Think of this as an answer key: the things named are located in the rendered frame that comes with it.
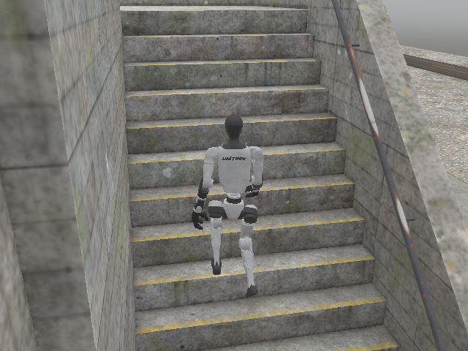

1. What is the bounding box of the right robot forearm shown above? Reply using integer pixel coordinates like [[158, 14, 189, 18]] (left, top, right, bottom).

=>
[[252, 176, 263, 192]]

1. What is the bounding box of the right robot upper arm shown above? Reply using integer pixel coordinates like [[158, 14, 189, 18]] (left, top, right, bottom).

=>
[[249, 146, 263, 185]]

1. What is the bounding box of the robot left hand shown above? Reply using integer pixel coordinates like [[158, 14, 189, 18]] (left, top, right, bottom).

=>
[[192, 210, 208, 230]]

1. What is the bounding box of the robot right thigh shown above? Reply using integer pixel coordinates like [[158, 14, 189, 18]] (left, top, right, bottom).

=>
[[238, 205, 257, 251]]

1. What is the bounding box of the left robot upper arm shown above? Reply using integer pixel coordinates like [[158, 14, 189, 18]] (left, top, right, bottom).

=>
[[202, 147, 219, 189]]

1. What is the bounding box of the right robot foot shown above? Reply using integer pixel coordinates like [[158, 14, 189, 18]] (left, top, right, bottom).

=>
[[246, 285, 258, 298]]

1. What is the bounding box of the left robot forearm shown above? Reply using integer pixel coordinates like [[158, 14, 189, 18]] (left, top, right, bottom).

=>
[[193, 177, 209, 213]]

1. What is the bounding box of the robot right hand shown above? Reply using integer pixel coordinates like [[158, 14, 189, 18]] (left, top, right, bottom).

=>
[[245, 185, 259, 197]]

